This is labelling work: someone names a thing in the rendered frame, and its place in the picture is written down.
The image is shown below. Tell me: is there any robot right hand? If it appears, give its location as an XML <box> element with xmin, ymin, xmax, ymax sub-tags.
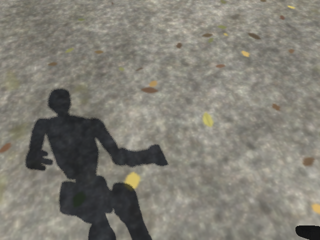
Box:
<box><xmin>295</xmin><ymin>225</ymin><xmax>320</xmax><ymax>240</ymax></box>

